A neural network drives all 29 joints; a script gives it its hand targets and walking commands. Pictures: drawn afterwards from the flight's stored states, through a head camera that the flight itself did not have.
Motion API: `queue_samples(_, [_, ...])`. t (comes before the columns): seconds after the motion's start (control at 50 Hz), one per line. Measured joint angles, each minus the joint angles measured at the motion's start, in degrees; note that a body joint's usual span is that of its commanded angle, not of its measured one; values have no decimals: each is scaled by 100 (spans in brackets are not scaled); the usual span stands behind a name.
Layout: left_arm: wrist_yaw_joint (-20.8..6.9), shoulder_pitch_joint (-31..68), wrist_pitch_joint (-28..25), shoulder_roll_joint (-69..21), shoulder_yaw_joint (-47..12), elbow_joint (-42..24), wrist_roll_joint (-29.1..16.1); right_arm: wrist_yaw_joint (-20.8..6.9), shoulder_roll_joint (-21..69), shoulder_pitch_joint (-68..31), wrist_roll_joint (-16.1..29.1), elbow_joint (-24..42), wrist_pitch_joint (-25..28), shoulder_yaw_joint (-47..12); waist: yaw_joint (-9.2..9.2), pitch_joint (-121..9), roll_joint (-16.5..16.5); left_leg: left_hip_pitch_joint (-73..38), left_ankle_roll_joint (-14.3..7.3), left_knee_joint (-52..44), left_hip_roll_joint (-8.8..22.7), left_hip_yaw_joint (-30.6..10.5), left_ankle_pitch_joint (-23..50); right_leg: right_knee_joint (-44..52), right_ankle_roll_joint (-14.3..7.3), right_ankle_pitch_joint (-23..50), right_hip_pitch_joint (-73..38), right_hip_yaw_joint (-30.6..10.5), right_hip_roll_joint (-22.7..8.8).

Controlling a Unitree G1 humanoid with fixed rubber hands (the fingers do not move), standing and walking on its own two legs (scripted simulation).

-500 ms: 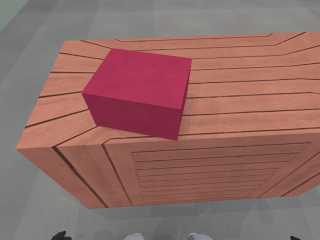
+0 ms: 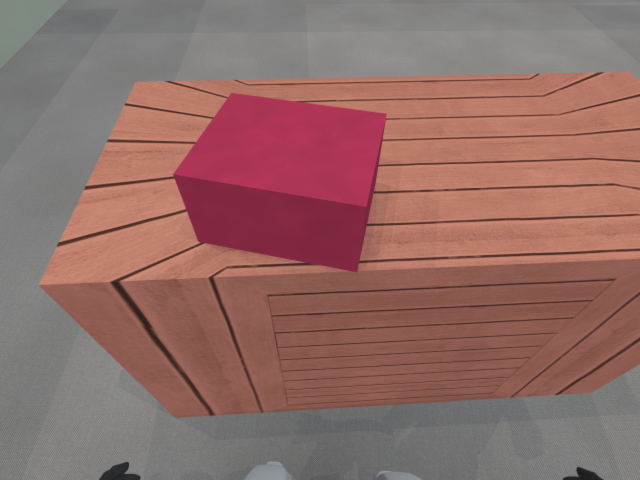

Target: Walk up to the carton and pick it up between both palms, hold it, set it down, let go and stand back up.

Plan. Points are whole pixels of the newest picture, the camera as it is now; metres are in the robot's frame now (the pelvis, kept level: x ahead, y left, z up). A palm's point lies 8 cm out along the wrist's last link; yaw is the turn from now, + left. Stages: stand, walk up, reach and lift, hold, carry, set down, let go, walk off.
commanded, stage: walk up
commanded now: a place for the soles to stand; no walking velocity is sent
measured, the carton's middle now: (291, 178) +0.56 +0.07 +0.05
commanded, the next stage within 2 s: reach and lift in 1.60 s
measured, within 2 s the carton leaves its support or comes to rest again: neither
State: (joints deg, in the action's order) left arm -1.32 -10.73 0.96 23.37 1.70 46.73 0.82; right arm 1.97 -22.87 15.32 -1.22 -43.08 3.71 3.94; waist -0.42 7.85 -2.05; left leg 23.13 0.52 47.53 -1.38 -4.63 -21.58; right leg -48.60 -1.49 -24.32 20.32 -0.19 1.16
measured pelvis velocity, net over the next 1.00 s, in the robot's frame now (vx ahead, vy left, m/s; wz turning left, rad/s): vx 0.04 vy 0.00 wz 0.01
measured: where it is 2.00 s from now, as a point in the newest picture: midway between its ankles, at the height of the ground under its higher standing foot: outside the picture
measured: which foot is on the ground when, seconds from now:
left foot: down 0.00-1.00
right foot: down 0.00-1.00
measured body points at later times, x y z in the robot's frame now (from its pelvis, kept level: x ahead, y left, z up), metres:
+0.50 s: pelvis +0.06 +0.00 +0.00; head +0.10 +0.01 +0.45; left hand +0.17 +0.32 -0.11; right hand +0.15 -0.33 -0.09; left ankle +0.06 +0.14 -0.70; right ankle +0.02 -0.11 -0.70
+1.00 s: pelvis +0.04 +0.00 +0.00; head +0.05 +0.01 +0.45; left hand +0.16 +0.31 -0.10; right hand +0.14 -0.32 -0.08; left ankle +0.07 +0.14 -0.70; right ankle +0.05 -0.11 -0.70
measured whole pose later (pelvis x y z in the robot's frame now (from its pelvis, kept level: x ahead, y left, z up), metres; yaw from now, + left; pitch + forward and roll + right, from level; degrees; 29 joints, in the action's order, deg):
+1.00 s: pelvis +0.04 +0.00 +0.00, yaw +1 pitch -4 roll +1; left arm -1.4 -10.2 -0.4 23.7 1.7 46.7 0.8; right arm 2.7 -22.9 15.3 -1.0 -43.1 4.3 3.9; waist -0.4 5.5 -1.7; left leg 20.9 0.8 48.4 -1.9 -4.7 -23.3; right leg -50.0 -1.3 -26.2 19.8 0.0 0.2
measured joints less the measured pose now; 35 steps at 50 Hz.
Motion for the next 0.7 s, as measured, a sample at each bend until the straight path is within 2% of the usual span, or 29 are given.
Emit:
queue_samples(0.34, [-9,7,-59,118,1,0,0,2,0,0,-2,0,140,0,0,-60,-1,-7,0,-50,-46,-1,-162,76,47,-299,-43,1,-53])
queue_samples(0.5, [-7,8,-92,71,0,0,0,80,0,0,12,1,60,0,-1,-206,4,-24,0,164,-43,-1,-230,69,-30,-429,-168,1,-36])
queue_samples(0.58, [-7,30,-92,44,1,1,0,84,0,0,12,0,148,1,-2,-228,5,-127,4,67,-55,-3,-418,-266,-8,-349,-36,3,-56])
queue_samples(0.64, [-3,49,-92,54,0,-1,0,116,0,0,12,0,173,1,1,-232,0,-164,1,111,-54,1,-423,-296,-23,-633,56,-2,-69])
queue_samples(0.7, [-3,52,-113,65,0,-1,0,121,0,-3,12,-1,135,0,0,-232,19,-180,1,156,-37,-5,-428,-99,-23,-156,48,5,-61])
